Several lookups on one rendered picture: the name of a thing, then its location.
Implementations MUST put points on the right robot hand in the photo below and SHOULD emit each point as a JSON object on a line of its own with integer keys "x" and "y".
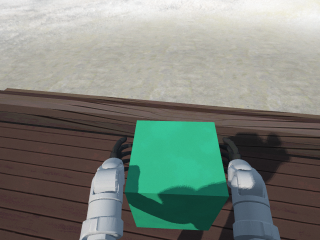
{"x": 232, "y": 150}

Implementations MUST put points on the robot left forearm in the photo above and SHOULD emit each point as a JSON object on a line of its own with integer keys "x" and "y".
{"x": 104, "y": 213}

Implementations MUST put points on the carton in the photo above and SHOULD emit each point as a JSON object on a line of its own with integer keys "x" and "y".
{"x": 176, "y": 178}

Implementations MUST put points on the robot right forearm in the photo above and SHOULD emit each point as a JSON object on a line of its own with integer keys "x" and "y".
{"x": 252, "y": 214}

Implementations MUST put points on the left robot hand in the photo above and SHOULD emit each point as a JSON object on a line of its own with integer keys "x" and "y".
{"x": 117, "y": 151}

